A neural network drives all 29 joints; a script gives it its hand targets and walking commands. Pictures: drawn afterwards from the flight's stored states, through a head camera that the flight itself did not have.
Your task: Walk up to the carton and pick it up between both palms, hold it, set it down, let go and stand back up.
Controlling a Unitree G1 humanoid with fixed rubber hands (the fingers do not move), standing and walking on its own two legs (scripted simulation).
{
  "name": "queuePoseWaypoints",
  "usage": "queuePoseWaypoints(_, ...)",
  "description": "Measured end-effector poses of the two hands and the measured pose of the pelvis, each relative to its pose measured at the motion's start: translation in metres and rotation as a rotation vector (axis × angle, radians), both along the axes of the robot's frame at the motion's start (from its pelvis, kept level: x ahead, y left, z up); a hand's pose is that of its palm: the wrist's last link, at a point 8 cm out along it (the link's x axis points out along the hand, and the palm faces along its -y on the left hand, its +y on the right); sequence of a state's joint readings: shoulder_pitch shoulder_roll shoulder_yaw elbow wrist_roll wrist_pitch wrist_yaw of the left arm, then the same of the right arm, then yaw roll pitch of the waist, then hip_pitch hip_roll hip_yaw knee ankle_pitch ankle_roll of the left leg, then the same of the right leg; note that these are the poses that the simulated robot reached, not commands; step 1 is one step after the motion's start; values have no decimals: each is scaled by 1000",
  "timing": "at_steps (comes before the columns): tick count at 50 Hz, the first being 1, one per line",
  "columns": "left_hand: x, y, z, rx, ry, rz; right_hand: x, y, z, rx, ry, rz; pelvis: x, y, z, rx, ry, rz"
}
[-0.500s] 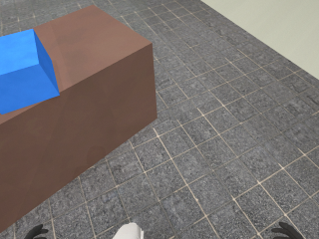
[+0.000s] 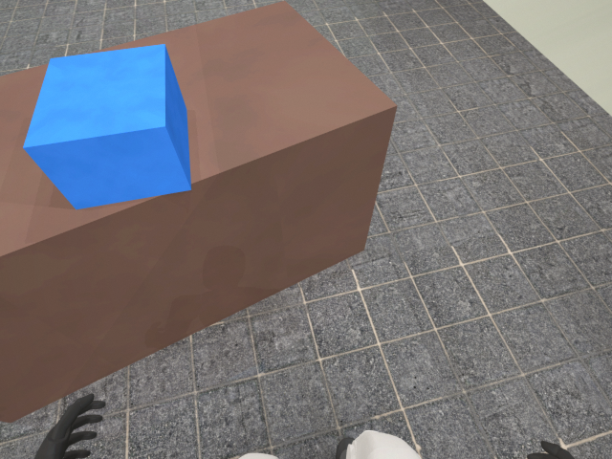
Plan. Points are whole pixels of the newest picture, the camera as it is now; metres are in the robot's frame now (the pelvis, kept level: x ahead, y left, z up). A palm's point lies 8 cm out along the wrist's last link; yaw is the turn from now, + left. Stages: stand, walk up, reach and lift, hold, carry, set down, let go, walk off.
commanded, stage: walk up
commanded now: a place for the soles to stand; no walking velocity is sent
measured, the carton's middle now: (121, 124) +0.69 +0.35 -0.02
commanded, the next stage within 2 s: none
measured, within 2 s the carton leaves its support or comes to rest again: neither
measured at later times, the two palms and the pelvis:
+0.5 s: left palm out of the picture +0.11 +0.44 -0.10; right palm (471, 402) +0.18 -0.21 -0.08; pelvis +0.06 +0.11 -0.01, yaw +8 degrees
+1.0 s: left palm out of the picture +0.14 +0.48 -0.08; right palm (421, 336) +0.27 -0.17 -0.08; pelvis +0.13 +0.14 +0.00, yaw +17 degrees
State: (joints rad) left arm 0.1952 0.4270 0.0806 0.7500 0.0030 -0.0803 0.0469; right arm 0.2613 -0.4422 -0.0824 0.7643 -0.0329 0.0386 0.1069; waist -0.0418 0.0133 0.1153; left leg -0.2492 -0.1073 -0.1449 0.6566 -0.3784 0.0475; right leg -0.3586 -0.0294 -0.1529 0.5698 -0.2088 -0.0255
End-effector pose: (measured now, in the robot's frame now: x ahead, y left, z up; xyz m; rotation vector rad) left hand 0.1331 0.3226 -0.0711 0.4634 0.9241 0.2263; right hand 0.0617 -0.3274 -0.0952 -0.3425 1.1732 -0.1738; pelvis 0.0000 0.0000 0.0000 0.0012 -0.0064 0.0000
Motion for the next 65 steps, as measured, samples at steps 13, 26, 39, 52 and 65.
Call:
queuePoseWaypoints(13,-35,41,14,48,86,152,91,31,4,24,-39,112,42,21,9,0,-28,71)
queuePoseWaypoints(26,-19,126,-30,-47,86,175,119,122,16,-49,-41,155,64,112,-6,-44,-37,155)
queuePoseWaypoints(39,-6,169,-5,-55,61,249,155,164,34,-73,-22,227,93,151,15,-41,-26,249)
queuePoseWaypoints(52,4,160,-10,-14,70,321,230,167,9,-47,-36,299,136,138,0,-21,-31,304)
queuePoseWaypoints(65,-10,197,-6,-30,81,358,256,214,11,-49,-42,356,144,178,3,-20,-31,352)
